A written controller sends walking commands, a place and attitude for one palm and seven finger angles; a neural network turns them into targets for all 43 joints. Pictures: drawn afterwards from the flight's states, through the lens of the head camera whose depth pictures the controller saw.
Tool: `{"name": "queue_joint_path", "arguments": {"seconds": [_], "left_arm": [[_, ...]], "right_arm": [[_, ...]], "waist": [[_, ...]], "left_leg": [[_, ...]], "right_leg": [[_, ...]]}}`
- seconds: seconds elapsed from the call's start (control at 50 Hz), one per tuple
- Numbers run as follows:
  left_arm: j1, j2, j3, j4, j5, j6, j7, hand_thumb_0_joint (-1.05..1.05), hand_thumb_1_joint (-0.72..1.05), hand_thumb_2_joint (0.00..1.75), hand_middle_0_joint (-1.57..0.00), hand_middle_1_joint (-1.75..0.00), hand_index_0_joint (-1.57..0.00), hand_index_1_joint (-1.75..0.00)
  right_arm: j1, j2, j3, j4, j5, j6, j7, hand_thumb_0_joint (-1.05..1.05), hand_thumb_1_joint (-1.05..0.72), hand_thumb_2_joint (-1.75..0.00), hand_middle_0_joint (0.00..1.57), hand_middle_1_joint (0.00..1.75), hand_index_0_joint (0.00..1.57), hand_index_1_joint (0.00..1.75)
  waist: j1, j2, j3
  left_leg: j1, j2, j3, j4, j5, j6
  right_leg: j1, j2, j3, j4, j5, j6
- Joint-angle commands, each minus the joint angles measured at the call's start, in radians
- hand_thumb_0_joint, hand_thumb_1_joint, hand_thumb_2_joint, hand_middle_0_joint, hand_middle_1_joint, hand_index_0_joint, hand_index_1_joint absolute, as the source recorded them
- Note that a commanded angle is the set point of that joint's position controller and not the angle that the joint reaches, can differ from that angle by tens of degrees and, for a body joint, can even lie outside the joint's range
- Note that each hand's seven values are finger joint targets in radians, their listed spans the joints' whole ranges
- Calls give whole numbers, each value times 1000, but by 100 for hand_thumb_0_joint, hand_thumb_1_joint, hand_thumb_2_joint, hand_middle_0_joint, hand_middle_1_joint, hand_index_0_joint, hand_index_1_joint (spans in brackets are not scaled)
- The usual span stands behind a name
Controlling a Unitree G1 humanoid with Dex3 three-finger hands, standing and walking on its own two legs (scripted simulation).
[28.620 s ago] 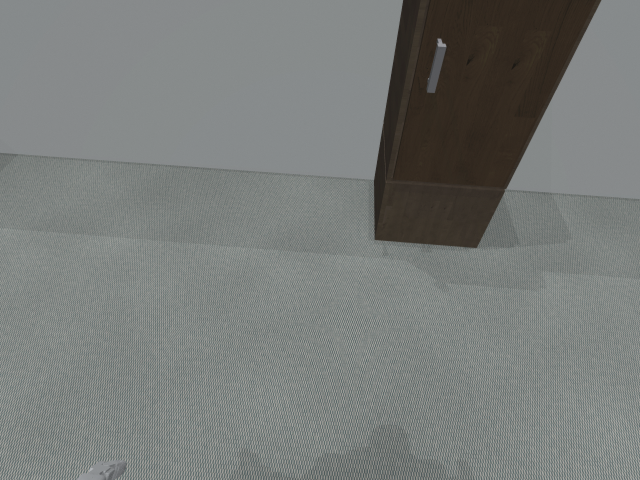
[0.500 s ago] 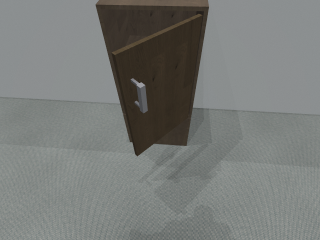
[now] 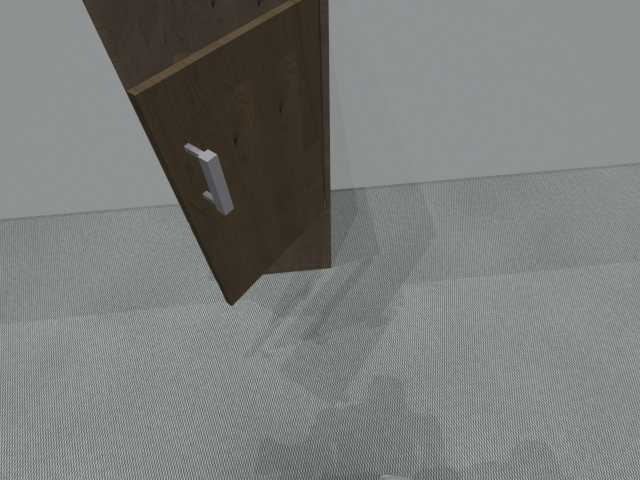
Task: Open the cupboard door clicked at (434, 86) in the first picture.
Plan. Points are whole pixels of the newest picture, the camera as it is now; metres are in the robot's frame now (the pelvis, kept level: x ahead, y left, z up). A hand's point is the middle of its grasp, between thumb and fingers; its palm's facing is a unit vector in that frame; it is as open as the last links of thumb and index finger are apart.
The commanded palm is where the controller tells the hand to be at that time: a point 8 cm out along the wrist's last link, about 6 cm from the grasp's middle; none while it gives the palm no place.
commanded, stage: walk to a spot facing it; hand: left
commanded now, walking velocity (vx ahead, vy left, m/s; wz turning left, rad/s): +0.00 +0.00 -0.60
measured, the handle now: (208, 179) +0.55 +0.23 +0.02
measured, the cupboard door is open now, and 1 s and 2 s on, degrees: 48 48 48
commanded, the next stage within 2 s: none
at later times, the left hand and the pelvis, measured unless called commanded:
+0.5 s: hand (197, 471) +0.14 +0.19 -0.15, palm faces -0.23 -0.95 -0.24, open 7.4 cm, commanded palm none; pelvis -0.01 +0.01 +0.01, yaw -17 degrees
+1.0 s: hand (273, 432) +0.20 +0.09 -0.15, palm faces -0.57 -0.80 -0.20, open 7.4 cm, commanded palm none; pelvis -0.01 -0.01 +0.01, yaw -36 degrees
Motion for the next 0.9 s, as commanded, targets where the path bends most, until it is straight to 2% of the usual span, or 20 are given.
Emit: {"name": "queue_joint_path", "arguments": {"seconds": [0.0,0.02,0.04,0.12,0.26,0.28,0.32,0.34,0.42,0.52,0.54,0.56,0.58,0.6,0.64,0.76,0.78,0.8,0.82,0.88], "left_arm": [[172,279,68,-39,7,-41,27,0,90,90,-20,-30,-20,-30],[150,289,69,-57,4,-35,28,0,90,90,-20,-30,-20,-30],[86,237,67,-71,9,-39,39,0,90,90,-20,-30,-20,-30],[58,199,57,-88,11,-49,49,0,90,90,-20,-30,-20,-30],[21,212,58,-103,9,-33,33,0,90,90,-20,-30,-20,-30],[3,191,52,-116,2,-31,30,0,90,90,-20,-30,-20,-30],[-11,125,35,-168,-9,-32,7,0,90,90,-20,-30,-20,-30],[-34,161,45,-185,3,-35,-2,0,90,90,-20,-30,-20,-30],[-33,117,32,-165,4,-23,-17,0,90,90,-20,-30,-20,-30],[26,136,31,-155,1,-32,-23,0,90,90,-20,-30,-20,-30],[82,179,42,-141,3,-38,-17,0,90,90,-20,-30,-20,-30],[115,300,63,-135,17,-49,1,0,90,90,-20,-30,-20,-30],[177,365,73,-126,5,-46,12,0,90,90,-20,-30,-20,-30],[117,370,72,-149,8,-35,11,0,90,90,-20,-30,-20,-30],[27,281,60,-165,14,-38,27,0,90,90,-20,-30,-20,-30],[-48,246,43,-163,6,-25,21,0,90,90,-20,-30,-20,-30],[-47,190,32,-184,-4,-18,15,0,90,90,-20,-30,-20,-30],[-44,142,18,-207,-12,-15,3,0,90,90,-20,-30,-20,-30],[-79,185,30,-228,-5,-25,-8,0,90,90,-20,-30,-20,-30],[-70,144,28,-183,5,-22,-20,0,90,90,-20,-30,-20,-30]], "right_arm": [[-94,-118,-45,-144,29,-4,-2,0,-90,-90,20,30,20,30],[-95,-112,-45,-145,29,-1,5,0,-90,-90,20,30,20,30],[-114,-117,-48,-140,25,-1,1,0,-90,-90,20,30,20,30],[-101,-80,-32,-136,29,-9,1,0,-90,-90,20,30,20,30],[-35,-89,-37,-145,41,-21,-7,0,-90,-90,20,30,20,30],[2,-119,-42,-135,38,-29,-14,0,-90,-90,20,30,20,30],[9,-273,-65,-163,8,-39,-25,0,-90,-90,20,30,20,30],[-16,-278,-62,-181,2,-39,-23,0,-90,-90,20,30,20,30],[-84,-204,-44,-193,-6,-42,-18,0,-90,-90,20,30,20,30],[-58,-246,-59,-192,6,-26,-3,0,-90,-90,20,30,20,30],[-71,-228,-60,-206,12,-22,1,0,-90,-90,20,30,20,30],[-67,-146,-47,-241,27,-20,10,0,-90,-90,20,30,20,30],[-126,-144,-35,-265,32,-12,7,0,-90,-90,20,30,20,30],[-135,-128,-32,-281,33,-17,16,0,-90,-90,20,30,20,30],[-119,-162,-41,-240,29,-16,8,0,-90,-90,20,30,20,30],[51,-119,-28,-158,35,-27,5,0,-90,-90,20,30,20,30],[82,-190,-38,-156,24,-38,-4,0,-90,-90,20,30,20,30],[80,-294,-56,-173,3,-44,-9,0,-90,-90,20,30,20,30],[62,-318,-58,-192,3,-47,-20,0,-90,-90,20,30,20,30],[-6,-238,-39,-191,-3,-55,-10,0,-90,-90,20,30,20,30]], "waist": [[88,-348,-91],[73,-213,-76],[37,-237,-88],[10,-115,-186],[-30,-171,-163],[-51,-109,-181],[-52,274,-144],[-49,153,-117],[2,193,-124],[13,161,-145],[44,51,-146],[51,-270,-153],[113,-328,-168],[77,-245,-97],[31,-320,-152],[-61,-133,-176],[-68,42,-170],[-64,313,-130],[-58,187,-118],[-13,183,-108]], "left_leg": [[-311,-76,-69,459,-311,-2],[-336,-57,-174,549,-282,9],[-376,-46,-213,594,-208,9],[-270,-57,-193,415,-150,-7],[-9,-109,-190,-36,14,10],[132,-65,-216,-163,62,27],[181,373,-635,-346,143,218],[40,405,-627,-336,166,283],[61,187,-245,-173,592,170],[-23,164,-150,-37,446,91],[-119,116,-116,87,303,46],[-342,-32,-13,316,-68,-25],[-367,-55,-131,502,-354,-18],[-370,-34,-185,530,-316,-7],[-368,-33,-204,550,-203,-10],[52,-88,-150,-60,50,-3],[134,52,-331,-228,-31,49],[122,324,-626,-363,-45,162],[-27,401,-638,-365,15,247],[10,244,-355,-236,421,190]], "right_leg": [[197,-367,551,-470,494,-190],[135,-350,557,-466,288,-241],[150,-290,551,-444,273,-227],[198,-225,437,-361,528,-202],[63,-134,462,-318,416,-111],[-43,-88,421,-270,339,-66],[-294,74,108,136,-201,43],[-254,13,112,311,-194,53],[-189,-16,22,284,-117,66],[107,19,-69,-124,93,32],[225,-25,5,-263,243,5],[348,-288,407,-384,459,-102],[262,-420,558,-426,510,-226],[133,-377,558,-419,255,-256],[161,-265,475,-379,322,-205],[-64,-144,374,-266,245,-84],[-204,-40,295,-150,75,-28],[-314,68,105,112,-173,37],[-245,-3,94,281,-193,49],[-236,-28,41,368,-130,61]]}}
